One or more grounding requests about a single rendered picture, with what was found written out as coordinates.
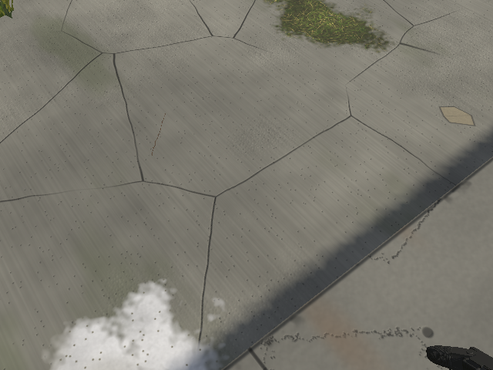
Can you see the right robot hand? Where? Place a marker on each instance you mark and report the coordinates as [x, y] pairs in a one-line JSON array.
[[456, 358]]

